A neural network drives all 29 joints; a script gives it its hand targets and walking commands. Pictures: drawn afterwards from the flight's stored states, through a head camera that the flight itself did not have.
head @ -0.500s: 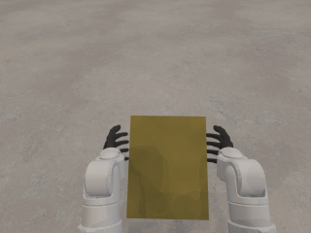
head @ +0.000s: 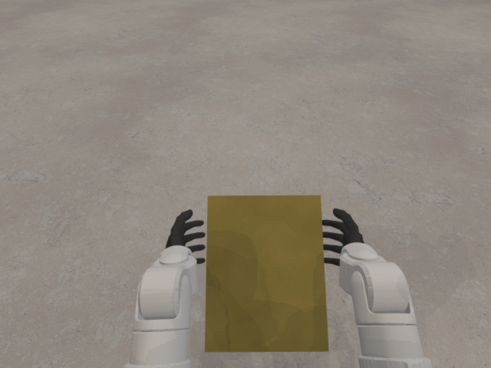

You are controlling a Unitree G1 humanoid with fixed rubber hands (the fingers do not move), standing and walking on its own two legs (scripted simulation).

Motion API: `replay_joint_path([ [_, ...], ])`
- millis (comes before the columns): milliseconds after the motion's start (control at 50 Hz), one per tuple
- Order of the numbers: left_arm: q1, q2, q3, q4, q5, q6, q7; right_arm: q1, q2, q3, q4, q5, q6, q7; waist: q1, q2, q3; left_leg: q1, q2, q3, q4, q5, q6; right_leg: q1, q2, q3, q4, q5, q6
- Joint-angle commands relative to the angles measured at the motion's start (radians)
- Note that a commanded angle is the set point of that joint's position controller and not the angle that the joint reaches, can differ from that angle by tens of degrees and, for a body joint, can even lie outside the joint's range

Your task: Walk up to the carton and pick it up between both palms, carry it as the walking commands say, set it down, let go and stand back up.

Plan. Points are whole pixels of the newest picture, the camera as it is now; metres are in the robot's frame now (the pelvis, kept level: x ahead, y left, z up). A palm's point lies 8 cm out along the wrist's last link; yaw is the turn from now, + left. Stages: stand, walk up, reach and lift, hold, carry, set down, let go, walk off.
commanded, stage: carry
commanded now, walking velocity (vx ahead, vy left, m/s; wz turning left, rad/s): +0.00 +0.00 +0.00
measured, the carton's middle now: (262, 264) +0.33 +0.00 -0.03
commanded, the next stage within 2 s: hold in 1.04 s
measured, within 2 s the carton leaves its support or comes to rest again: neither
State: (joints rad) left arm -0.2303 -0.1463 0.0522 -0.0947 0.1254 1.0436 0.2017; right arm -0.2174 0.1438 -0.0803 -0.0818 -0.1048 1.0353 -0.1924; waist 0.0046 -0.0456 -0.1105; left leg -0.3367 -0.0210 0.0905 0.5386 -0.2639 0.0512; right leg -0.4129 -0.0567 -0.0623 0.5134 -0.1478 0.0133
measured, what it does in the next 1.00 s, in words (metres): stands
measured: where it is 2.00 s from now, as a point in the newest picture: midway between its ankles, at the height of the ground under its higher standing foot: outside the picture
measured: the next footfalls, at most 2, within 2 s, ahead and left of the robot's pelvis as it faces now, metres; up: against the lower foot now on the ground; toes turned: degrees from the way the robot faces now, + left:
none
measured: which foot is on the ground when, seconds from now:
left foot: down 0.00-1.00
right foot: down 0.00-1.00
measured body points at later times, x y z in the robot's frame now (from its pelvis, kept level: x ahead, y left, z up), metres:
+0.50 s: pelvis +0.02 -0.01 +0.00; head +0.00 +0.00 +0.45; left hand +0.31 +0.13 +0.06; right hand +0.31 -0.14 +0.06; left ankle +0.01 +0.09 -0.73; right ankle +0.06 -0.13 -0.73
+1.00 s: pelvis +0.03 -0.01 +0.00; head +0.01 +0.00 +0.45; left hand +0.33 +0.13 +0.05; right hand +0.33 -0.15 +0.06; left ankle +0.01 +0.09 -0.73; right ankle +0.06 -0.13 -0.73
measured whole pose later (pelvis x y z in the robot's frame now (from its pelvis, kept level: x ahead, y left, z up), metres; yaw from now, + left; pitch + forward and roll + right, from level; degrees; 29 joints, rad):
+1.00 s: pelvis +0.03 -0.01 +0.00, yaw +0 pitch +3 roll +0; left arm -0.21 -0.14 0.09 0.02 0.13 0.91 0.16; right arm -0.21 0.14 -0.09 0.02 -0.13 0.91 -0.16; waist 0.01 -0.01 -0.11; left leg -0.27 0.00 0.08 0.51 -0.29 0.03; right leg -0.35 -0.04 -0.07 0.49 -0.20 0.00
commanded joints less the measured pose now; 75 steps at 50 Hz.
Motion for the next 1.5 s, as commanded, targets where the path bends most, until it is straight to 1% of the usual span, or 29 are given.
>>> replay_joint_path([
  [0, -0.353, -0.887, -0.459, -0.187, -0.304, -0.043, -0.2, -0.391, 0.893, 0.461, -0.217, 0.304, -0.048, 0.194, 0.003, 0.049, -0.307, 0.09, 0.152, -0.106, -0.109, 0.224, 0.007, 0.199, -0.081, 0.064, -0.03, 0.116, -0.012],
  [40, -0.301, -0.841, -0.423, -0.069, -0.253, -0.046, -0.207, -0.35, 0.856, 0.441, -0.106, 0.255, -0.046, 0.199, 0.003, 0.033, -0.291, 0.073, 0.155, -0.116, -0.135, 0.147, 0.015, 0.203, -0.08, 0.059, -0.044, 0.082, -0.006],
  [100, -0.346, -0.856, -0.439, -0.115, -0.27, -0.065, -0.215, -0.395, 0.879, 0.465, -0.151, 0.274, -0.065, 0.206, 0.003, 0.034, -0.248, 0.051, 0.156, -0.123, -0.163, 0.071, 0.011, 0.187, -0.083, 0.061, -0.062, 0.038, -0.005],
  [140, -0.346, -0.858, -0.441, -0.101, -0.27, -0.067, -0.218, -0.393, 0.882, 0.465, -0.14, 0.268, -0.068, 0.206, 0.002, 0.036, -0.241, 0.05, 0.154, -0.124, -0.172, 0.049, 0.011, 0.181, -0.081, 0.06, -0.068, 0.031, -0.005],
  [220, -0.354, -0.854, -0.443, -0.111, -0.282, -0.072, -0.218, -0.389, 0.879, 0.46, -0.145, 0.267, -0.073, 0.201, 0.001, 0.034, -0.249, 0.072, 0.148, -0.112, -0.153, 0.106, 0.007, 0.181, -0.084, 0.062, -0.072, 0.063, -0.008],
  [300, -0.347, -0.835, -0.428, -0.08, -0.274, -0.077, -0.218, -0.372, 0.861, 0.441, -0.109, 0.25, -0.078, 0.2, 0.001, 0.035, -0.259, 0.091, 0.145, -0.104, -0.133, 0.157, 0.004, 0.187, -0.084, 0.064, -0.07, 0.097, -0.014],
  [420, -0.366, -0.83, -0.413, -0.052, -0.263, -0.102, -0.225, -0.39, 0.863, 0.43, -0.079, 0.239, -0.102, 0.209, 0.002, 0.035, -0.255, 0.092, 0.142, -0.105, -0.13, 0.154, 0.001, 0.192, -0.082, 0.065, -0.07, 0.098, -0.019],
  [520, -0.372, -0.826, -0.406, -0.041, -0.258, -0.121, -0.228, -0.397, 0.863, 0.427, -0.069, 0.235, -0.121, 0.214, 0.003, 0.038, -0.265, 0.1, 0.142, -0.104, -0.123, 0.18, -0.002, 0.204, -0.077, 0.064, -0.063, 0.121, -0.024],
  [700, -0.372, -0.814, -0.401, -0.029, -0.249, -0.146, -0.234, -0.394, 0.856, 0.425, -0.054, 0.227, -0.146, 0.223, 0.004, 0.043, -0.274, 0.112, 0.144, -0.1, -0.111, 0.21, -0.004, 0.216, -0.074, 0.061, -0.053, 0.151, -0.031],
  [1020, -0.378, -0.8, -0.403, -0.017, -0.243, -0.178, -0.246, -0.392, 0.847, 0.425, -0.034, 0.215, -0.178, 0.234, 0.004, 0.045, -0.271, 0.122, 0.147, -0.095, -0.104, 0.226, -0.006, 0.225, -0.072, 0.058, -0.046, 0.164, -0.034],
  [1040, -0.171, -0.76, -0.28, 0.334, -0.07, -0.224, -0.276, -0.153, 0.694, 0.293, 0.317, 0.042, -0.208, 0.266, -0.019, 0.101, -0.038, 0.105, 0.007, -0.227, -0.183, 0.345, -0.011, 0.374, 0.104, 0.195, -0.075, 0.196, -0.038],
  [1060, -0.207, -0.768, -0.352, 0.332, -0.087, -0.288, -0.29, -0.176, 0.73, 0.385, 0.255, 0.068, -0.275, 0.28, -0.032, 0.084, -0.078, 0.108, 0.001, -0.232, -0.169, 0.451, -0.013, 0.391, 0.114, 0.192, -0.078, 0.259, -0.023],
  [1080, -0.211, -0.812, -0.403, 0.249, -0.094, -0.328, -0.299, -0.209, 0.779, 0.467, 0.161, 0.098, -0.317, 0.303, -0.033, 0.083, -0.141, 0.189, 0.0, -0.235, -0.149, 0.6, -0.028, 0.409, 0.129, 0.172, -0.076, 0.345, -0.005],
  [1100, -0.238, -0.856, -0.464, 0.168, -0.109, -0.355, -0.311, -0.257, 0.83, 0.534, 0.08, 0.135, -0.34, 0.325, -0.032, 0.089, -0.2, 0.287, 0.008, -0.244, -0.129, 0.738, -0.045, 0.394, 0.143, 0.167, -0.082, 0.416, 0.009],
  [1120, -0.272, -0.896, -0.509, 0.126, -0.131, -0.375, -0.325, -0.302, 0.882, 0.573, 0.046, 0.167, -0.357, 0.34, -0.025, 0.099, -0.242, 0.298, 0.009, -0.258, -0.123, 0.782, -0.05, 0.42, 0.147, 0.171, -0.081, 0.437, 0.011],
  [1140, -0.33, -0.924, -0.577, 0.069, -0.171, -0.391, -0.341, -0.355, 0.909, 0.597, -0.037, 0.188, -0.367, 0.343, -0.055, 0.066, -0.302, 0.302, 0.002, -0.253, -0.111, 0.774, -0.046, 0.458, 0.149, 0.171, -0.065, 0.467, 0.015],
  [1160, -0.38, -0.936, -0.623, 0.024, -0.2, -0.403, -0.354, -0.401, 0.921, 0.615, -0.091, 0.205, -0.371, 0.344, -0.073, 0.042, -0.363, 0.31, -0.009, -0.25, -0.108, 0.725, -0.037, 0.486, 0.148, 0.174, -0.058, 0.492, 0.016],
  [1180, -0.42, -0.943, -0.654, 0.01, -0.218, -0.405, -0.364, -0.417, 0.922, 0.609, -0.103, 0.202, -0.365, 0.344, -0.106, 0.018, -0.387, 0.319, -0.015, -0.25, -0.114, 0.649, -0.031, 0.478, 0.147, 0.177, -0.062, 0.487, 0.015],
  [1200, -0.466, -0.945, -0.643, 0.057, -0.212, -0.401, -0.372, -0.424, 0.915, 0.575, -0.035, 0.182, -0.355, 0.35, -0.13, 0.039, -0.326, 0.28, -0.009, -0.262, -0.137, 0.505, -0.03, 0.425, 0.147, 0.184, -0.08, 0.368, 0.01],
  [1220, -0.491, -0.951, -0.622, 0.097, -0.208, -0.396, -0.38, -0.42, 0.915, 0.548, 0.012, 0.167, -0.344, 0.357, -0.139, 0.046, -0.27, 0.245, -0.008, -0.257, -0.149, 0.399, -0.03, 0.397, 0.147, 0.186, -0.083, 0.257, 0.002],
  [1240, -0.491, -0.946, -0.599, 0.135, -0.198, -0.395, -0.389, -0.413, 0.927, 0.533, 0.048, 0.165, -0.338, 0.362, -0.131, 0.05, -0.233, 0.224, -0.013, -0.253, -0.15, 0.336, -0.026, 0.385, 0.142, 0.186, -0.086, 0.198, 0.001],
  [1260, -0.478, -0.948, -0.578, 0.177, -0.189, -0.394, -0.398, -0.414, 0.944, 0.522, 0.081, 0.165, -0.335, 0.37, -0.125, 0.048, -0.214, 0.231, -0.016, -0.253, -0.147, 0.313, -0.023, 0.365, 0.135, 0.186, -0.089, 0.174, 0.004],
  [1280, -0.479, -0.959, -0.563, 0.208, -0.18, -0.392, -0.408, -0.429, 0.967, 0.517, 0.105, 0.167, -0.331, 0.379, -0.109, 0.055, -0.205, 0.222, -0.021, -0.251, -0.148, 0.301, -0.024, 0.363, 0.132, 0.189, -0.09, 0.162, 0.006],
  [1300, -0.49, -0.975, -0.543, 0.246, -0.17, -0.39, -0.412, -0.461, 0.977, 0.513, 0.135, 0.17, -0.33, 0.388, -0.089, 0.062, -0.187, 0.194, -0.022, -0.254, -0.153, 0.258, -0.026, 0.371, 0.131, 0.192, -0.09, 0.126, 0.004],
  [1360, -0.55, -0.991, -0.474, 0.352, -0.147, -0.392, -0.431, -0.555, 1.012, 0.472, 0.231, 0.164, -0.328, 0.404, -0.067, 0.035, -0.141, 0.144, -0.03, -0.263, -0.161, 0.103, -0.013, 0.366, 0.119, 0.199, -0.103, 0.016, 0.007],
  [1420, -0.631, -0.988, -0.409, 0.438, -0.127, -0.398, -0.451, -0.628, 1.046, 0.409, 0.338, 0.144, -0.328, 0.411, -0.057, 0.021, -0.113, 0.128, -0.036, -0.262, -0.166, -0.012, -0.004, 0.335, 0.106, 0.2, -0.114, -0.08, 0.009],
  [1480, -0.704, -0.987, -0.356, 0.512, -0.11, -0.404, -0.467, -0.69, 1.066, 0.349, 0.423, 0.124, -0.333, 0.412, -0.06, 0.014, -0.099, 0.132, -0.042, -0.257, -0.164, -0.066, -0.001, 0.299, 0.095, 0.2, -0.125, -0.149, 0.013],
])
